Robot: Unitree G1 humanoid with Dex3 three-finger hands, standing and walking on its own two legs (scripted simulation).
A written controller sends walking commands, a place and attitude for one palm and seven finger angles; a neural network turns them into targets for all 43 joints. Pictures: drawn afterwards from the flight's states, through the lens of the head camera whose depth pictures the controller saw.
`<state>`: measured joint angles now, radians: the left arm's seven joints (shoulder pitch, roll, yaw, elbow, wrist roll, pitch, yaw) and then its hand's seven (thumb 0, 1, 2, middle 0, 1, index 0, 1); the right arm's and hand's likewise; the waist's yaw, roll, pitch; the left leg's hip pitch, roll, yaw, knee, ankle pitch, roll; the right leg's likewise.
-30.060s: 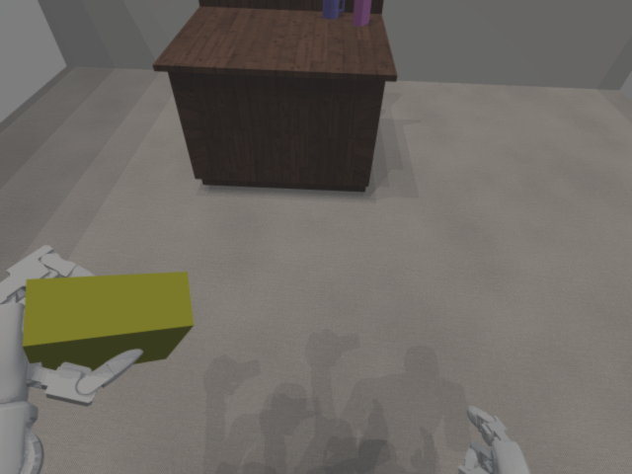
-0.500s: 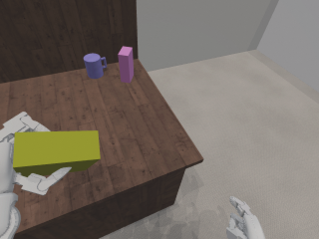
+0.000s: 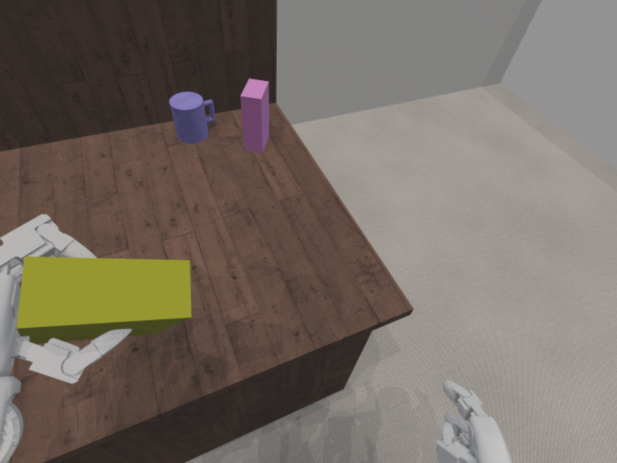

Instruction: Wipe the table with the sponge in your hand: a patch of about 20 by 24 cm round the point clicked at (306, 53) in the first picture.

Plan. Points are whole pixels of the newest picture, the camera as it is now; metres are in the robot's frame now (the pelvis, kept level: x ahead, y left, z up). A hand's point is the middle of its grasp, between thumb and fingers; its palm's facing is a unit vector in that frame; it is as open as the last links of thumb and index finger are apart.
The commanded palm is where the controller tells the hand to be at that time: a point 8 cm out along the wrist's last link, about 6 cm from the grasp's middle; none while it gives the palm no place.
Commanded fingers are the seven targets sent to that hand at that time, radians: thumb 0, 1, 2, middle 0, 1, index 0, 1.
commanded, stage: come to a stop and stand still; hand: left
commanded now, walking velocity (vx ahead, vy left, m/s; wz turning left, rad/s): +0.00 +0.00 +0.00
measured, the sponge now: (128, 303) +0.24 +0.20 +0.13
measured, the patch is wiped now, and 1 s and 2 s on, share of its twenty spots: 0.00 0.00 0.00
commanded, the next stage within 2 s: look again from close up in 0.08 s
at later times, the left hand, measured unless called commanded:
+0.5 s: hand (84, 318) +0.21 +0.23 +0.15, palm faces +0.36 -0.86 -0.37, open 9.3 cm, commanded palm +0.15 +0.26 +0.17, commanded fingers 0.00 0.10 1.30 -1.20 -1.60 -1.20 -1.60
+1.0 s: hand (78, 273) +0.24 +0.24 +0.18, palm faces +0.37 -0.84 -0.39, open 9.3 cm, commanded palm +0.17 +0.26 +0.17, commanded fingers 0.00 0.10 1.30 -1.20 -1.60 -1.20 -1.60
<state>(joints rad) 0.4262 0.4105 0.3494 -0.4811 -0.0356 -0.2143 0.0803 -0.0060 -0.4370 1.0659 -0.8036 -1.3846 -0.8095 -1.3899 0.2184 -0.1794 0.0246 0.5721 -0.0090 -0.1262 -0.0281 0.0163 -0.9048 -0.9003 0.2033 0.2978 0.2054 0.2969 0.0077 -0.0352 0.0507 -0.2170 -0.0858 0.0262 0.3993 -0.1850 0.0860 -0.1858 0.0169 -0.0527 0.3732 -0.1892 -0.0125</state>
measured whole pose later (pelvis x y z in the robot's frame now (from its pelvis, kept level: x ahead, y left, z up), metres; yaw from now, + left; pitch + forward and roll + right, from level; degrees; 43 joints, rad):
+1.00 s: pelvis +0.00 -0.01 +0.00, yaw -2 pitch +1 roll -1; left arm 0.32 0.41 0.41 -0.38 -0.06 -0.26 0.07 -0.01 -0.44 1.07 -0.80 -1.39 -0.81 -1.39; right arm 0.22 -0.21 0.01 0.59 0.02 -0.15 0.02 0.02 -0.91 -0.90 0.20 0.30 0.20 0.30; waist 0.01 0.00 0.02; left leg -0.27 -0.05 0.05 0.47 -0.22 0.08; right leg -0.23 0.05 -0.03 0.41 -0.20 -0.03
